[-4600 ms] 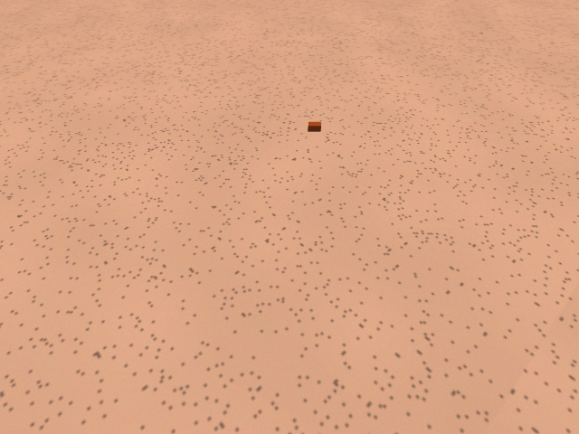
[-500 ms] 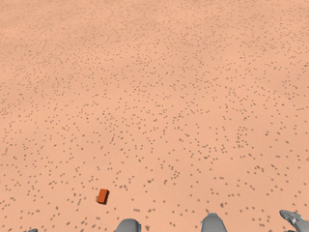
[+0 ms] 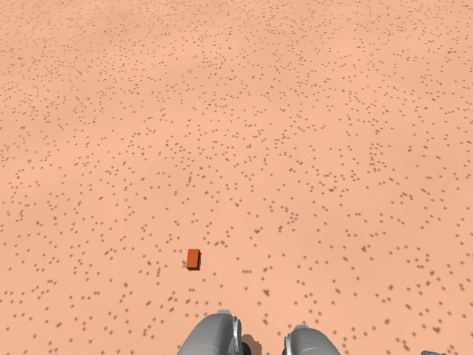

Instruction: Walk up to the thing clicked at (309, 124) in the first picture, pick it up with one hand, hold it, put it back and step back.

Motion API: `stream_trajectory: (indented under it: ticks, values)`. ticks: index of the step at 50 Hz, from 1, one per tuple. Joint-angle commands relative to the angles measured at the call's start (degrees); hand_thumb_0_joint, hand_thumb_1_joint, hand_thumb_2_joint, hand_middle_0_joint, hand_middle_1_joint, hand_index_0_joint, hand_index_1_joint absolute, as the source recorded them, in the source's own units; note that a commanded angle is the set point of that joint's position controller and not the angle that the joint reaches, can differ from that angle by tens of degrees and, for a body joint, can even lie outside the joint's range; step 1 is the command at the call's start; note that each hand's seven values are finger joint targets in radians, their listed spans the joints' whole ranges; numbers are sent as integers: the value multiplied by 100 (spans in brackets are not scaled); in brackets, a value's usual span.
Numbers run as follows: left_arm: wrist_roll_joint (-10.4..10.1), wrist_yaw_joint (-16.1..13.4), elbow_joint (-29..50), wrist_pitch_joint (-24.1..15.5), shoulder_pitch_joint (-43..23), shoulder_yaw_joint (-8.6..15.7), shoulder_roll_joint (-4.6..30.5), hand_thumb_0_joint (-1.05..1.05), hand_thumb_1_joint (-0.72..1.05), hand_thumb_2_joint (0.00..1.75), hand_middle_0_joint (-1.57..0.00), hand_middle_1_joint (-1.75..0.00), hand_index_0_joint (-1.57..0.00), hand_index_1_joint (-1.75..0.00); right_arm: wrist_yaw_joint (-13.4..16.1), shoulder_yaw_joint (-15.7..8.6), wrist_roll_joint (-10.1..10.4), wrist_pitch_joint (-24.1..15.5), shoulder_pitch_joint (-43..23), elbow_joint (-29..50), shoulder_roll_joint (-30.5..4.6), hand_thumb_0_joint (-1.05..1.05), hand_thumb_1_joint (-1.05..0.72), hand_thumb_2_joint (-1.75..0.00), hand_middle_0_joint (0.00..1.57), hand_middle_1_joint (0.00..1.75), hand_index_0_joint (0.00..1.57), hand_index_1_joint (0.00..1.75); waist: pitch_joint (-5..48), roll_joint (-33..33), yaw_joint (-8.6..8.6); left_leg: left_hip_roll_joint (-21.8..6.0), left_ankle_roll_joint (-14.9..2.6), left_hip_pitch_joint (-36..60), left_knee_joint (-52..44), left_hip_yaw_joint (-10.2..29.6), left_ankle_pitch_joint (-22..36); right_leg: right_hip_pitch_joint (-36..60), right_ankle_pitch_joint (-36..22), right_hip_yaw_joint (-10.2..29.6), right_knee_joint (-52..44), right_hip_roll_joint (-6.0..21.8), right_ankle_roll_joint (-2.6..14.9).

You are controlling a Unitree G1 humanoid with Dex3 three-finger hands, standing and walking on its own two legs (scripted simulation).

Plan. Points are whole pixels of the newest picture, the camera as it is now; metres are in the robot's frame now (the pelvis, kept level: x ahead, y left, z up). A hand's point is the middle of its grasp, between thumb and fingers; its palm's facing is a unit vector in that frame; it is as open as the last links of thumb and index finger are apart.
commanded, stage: walk up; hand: left
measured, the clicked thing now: (193, 259) +0.51 +0.25 -0.71
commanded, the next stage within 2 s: none
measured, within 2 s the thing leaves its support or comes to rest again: neither
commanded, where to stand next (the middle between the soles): +0.05 +0.04 m, yaw -4 degrees
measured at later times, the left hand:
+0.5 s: hand out of the picture +0.01 +0.43 -0.13, palm faces -0.07 -0.93 -0.36, open 7.4 cm
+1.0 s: hand (71, 348) +0.16 +0.31 -0.10, palm faces -0.17 -0.90 -0.41, open 7.4 cm
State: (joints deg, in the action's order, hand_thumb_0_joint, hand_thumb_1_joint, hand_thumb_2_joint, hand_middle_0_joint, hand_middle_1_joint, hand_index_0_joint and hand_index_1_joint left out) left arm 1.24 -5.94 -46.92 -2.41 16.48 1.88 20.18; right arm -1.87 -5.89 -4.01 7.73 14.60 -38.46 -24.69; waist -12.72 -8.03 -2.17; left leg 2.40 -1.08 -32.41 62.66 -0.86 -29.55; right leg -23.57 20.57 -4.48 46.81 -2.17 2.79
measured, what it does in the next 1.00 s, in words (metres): steps on the spot: left foot, then right foot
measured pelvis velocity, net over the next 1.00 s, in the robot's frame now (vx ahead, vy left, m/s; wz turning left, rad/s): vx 0.01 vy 0.07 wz -0.17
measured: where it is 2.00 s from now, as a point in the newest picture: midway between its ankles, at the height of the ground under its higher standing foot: outside the picture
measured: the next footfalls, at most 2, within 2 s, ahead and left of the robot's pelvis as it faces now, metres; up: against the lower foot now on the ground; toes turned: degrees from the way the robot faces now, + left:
left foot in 0.24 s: -0.05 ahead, +0.28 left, +0.00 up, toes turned -1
right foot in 0.74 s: +0.02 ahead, -0.07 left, +0.00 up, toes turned -7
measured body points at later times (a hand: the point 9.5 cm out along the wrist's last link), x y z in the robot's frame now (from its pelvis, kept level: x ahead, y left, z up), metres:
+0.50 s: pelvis -0.07 +0.14 +0.02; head -0.06 +0.18 +0.47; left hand +0.01 +0.48 -0.11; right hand -0.11 -0.19 -0.07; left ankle -0.09 +0.28 -0.70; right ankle +0.00 -0.03 -0.62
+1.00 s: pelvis +0.01 +0.07 +0.02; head +0.05 +0.04 +0.47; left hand +0.17 +0.36 -0.07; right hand +0.03 -0.25 -0.11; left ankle +0.07 +0.20 -0.66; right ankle +0.00 -0.05 -0.70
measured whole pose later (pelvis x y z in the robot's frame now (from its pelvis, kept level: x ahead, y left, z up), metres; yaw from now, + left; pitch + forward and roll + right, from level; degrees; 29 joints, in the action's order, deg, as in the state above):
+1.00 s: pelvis +0.01 +0.07 +0.02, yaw -10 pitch -2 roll +0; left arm 0.7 0.6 -50.0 -1.6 9.0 2.4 20.5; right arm 1.7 -0.9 0.9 -3.1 14.2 -50.5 -23.5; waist -7.8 -3.4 -0.2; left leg -1.6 -0.7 -26.5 55.0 1.0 -25.2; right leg -16.8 19.6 -0.4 38.8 0.5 0.8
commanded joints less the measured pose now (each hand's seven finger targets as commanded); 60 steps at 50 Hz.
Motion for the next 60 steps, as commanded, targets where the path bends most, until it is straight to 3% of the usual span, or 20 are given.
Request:
stream_trajectory:
  ticks: [1,8,11,12,13,14,15,18,29,32,36,37,38,39,40,44,50,54,57,60]
  values:
    - [-23,-297,550,-159,-141,714,2049,0,90,90,-20,-30,-20,-30,3,-541,23,-151,54,504,-1359,0,-90,-90,20,30,20,30,1046,611,56,-379,206,-443,2171,1473,158,85,-906,2914,-2037,2474,1464]
    - [352,140,576,12,-873,698,1866,0,90,90,-20,-30,-20,-30,-75,-314,473,-373,897,-319,-1004,0,-90,-90,20,30,20,30,1470,2881,30,-175,398,1345,-1059,-319,-289,-410,2547,1130,-1945,841,514]
    - [307,295,370,305,-507,734,1779,0,90,90,-20,-30,-20,-30,169,-352,318,-626,1670,-895,-1013,0,-90,-90,20,30,20,30,1383,1611,-174,-31,447,2537,-3269,-584,525,-831,2717,923,-11,525,390]
    - [233,307,353,387,-335,594,1241,0,90,90,-20,-30,-20,-30,263,-367,170,-751,1798,-973,-1260,0,-90,-90,20,30,20,30,869,362,-277,-348,324,2537,-3721,613,-597,-1847,2211,930,1444,85,203]
    - [173,323,425,367,-314,460,910,0,90,90,-20,-30,-20,-30,335,-388,59,-858,1268,-713,-1745,0,-90,-90,20,30,20,30,345,-204,-116,-1884,-76,1813,-4377,3420,-2519,-3036,1678,1264,2552,-368,-37]
    - [149,292,445,323,-832,494,1344,0,90,90,-20,-30,-20,-30,334,-406,217,-921,415,-592,-2277,0,-90,-90,20,30,20,30,-337,294,6,-3040,-916,688,-5379,4809,-3354,-3074,749,1836,2068,215,-102]
    - [164,371,361,238,-1337,524,1684,0,90,90,-20,-30,-20,-30,349,-391,225,-1001,-314,-549,-2397,0,-90,-90,20,30,20,30,-782,345,45,-3240,-1365,-56,-5767,5336,-3971,-2548,515,1831,2071,439,-196]
    - [-6,614,-218,227,-458,728,1742,0,90,90,-20,-30,-20,-30,441,-241,154,-1274,-42,-829,-1838,0,-90,-90,20,30,20,30,-454,542,314,-1928,-514,1014,-4691,2626,-1323,-2205,-380,1774,1993,277,-244]
    - [53,978,102,379,-909,658,1537,0,90,90,-20,-30,-20,-30,489,-272,241,-1382,928,-1162,-1573,0,-90,-90,20,30,20,30,545,-302,-108,-1937,-902,3180,-4372,1312,521,-1989,-293,1297,1062,330,-371]
    - [13,978,195,267,-1253,567,1394,0,90,90,-20,-30,-20,-30,463,-243,252,-1350,1138,-1102,-1561,0,-90,-90,20,30,20,30,715,-505,-258,-1977,-929,3499,-3843,804,2501,-1578,102,838,118,504,-277]
    - [-66,914,-240,161,-208,558,1262,0,90,90,-20,-30,-20,-30,410,-132,276,-1192,667,-869,-1564,0,-90,-90,20,30,20,30,1121,-559,356,-1657,-719,2406,-2572,69,3972,838,-260,68,-1553,290,-10]
    - [-42,851,-520,104,377,653,1503,0,90,90,-20,-30,-20,-30,399,-2,329,-1159,778,-843,-1237,0,-90,-90,20,30,20,30,1500,388,591,-1273,-543,1942,-1318,-185,3638,1848,-631,-2,-1792,82,-33]
    - [8,780,-601,75,774,815,1909,0,90,90,-20,-30,-20,-30,395,153,391,-1172,985,-754,-873,0,-90,-90,20,30,20,30,1846,1390,762,-954,-272,947,-182,-177,2562,2694,-595,1218,-1759,648,155]
    - [-14,696,-393,51,737,857,2297,0,90,90,-20,-30,-20,-30,409,281,480,-1202,943,-525,-570,0,-90,-90,20,30,20,30,1803,2595,740,-84,-97,-294,398,134,-279,2971,-865,3503,-2433,1971,707]
    - [-52,695,-307,83,555,841,2426,0,90,90,-20,-30,-20,-30,500,75,481,-1145,538,-596,-1117,0,-90,-90,20,30,20,30,1627,2100,841,-131,-110,-356,860,456,-716,2449,-952,4210,-2740,2473,1435]
    - [-142,589,-46,75,-361,549,1610,0,90,90,-20,-30,-20,-30,469,113,537,-1152,864,-1032,-1081,0,-90,-90,20,30,20,30,1061,1459,219,-481,-102,214,333,512,9,1319,-2903,1681,-1874,1542,1069]
    - [-138,445,-14,-9,-820,378,1520,0,90,90,-20,-30,-20,-30,402,169,512,-1091,543,-1152,-771,0,-90,-90,20,30,20,30,1305,1972,244,-470,101,1084,-1897,23,946,1097,-4809,1214,-1234,1606,984]
    - [-307,436,69,180,-1129,304,1351,0,90,90,-20,-30,-20,-30,403,-53,289,-1055,430,-1146,-1169,0,-90,-90,20,30,20,30,1413,1189,27,-630,-139,2246,-2869,514,4132,26,-2578,1015,-290,1161,284]
    - [-327,346,-186,345,-739,308,1294,0,90,90,-20,-30,-20,-30,325,-111,347,-987,-358,-888,-1587,0,-90,-90,20,30,20,30,1587,-258,179,-2369,-1644,1537,-3811,2903,4090,371,1430,617,1378,146,-110]
    - [-243,405,-331,339,-742,370,1325,0,90,90,-20,-30,-20,-30,334,-38,286,-927,-531,-789,-1253,0,-90,-90,20,30,20,30,1641,85,208,-1805,-1222,1560,-3574,1967,3769,207,1411,811,1450,276,-32]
